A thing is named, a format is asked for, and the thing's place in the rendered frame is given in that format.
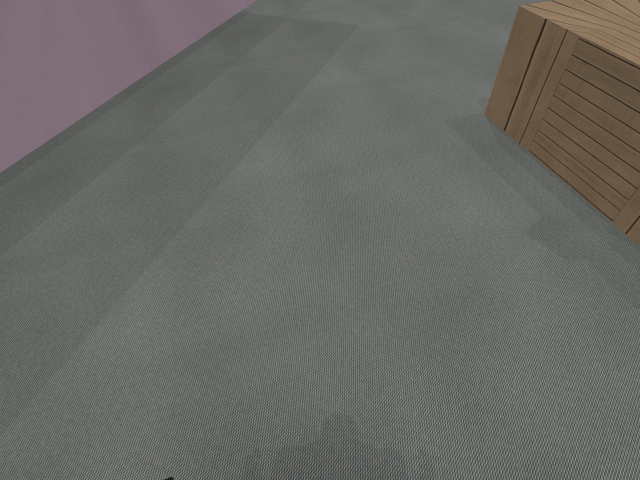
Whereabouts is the pedestal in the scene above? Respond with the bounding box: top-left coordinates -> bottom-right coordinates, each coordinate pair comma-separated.
485,0 -> 640,246

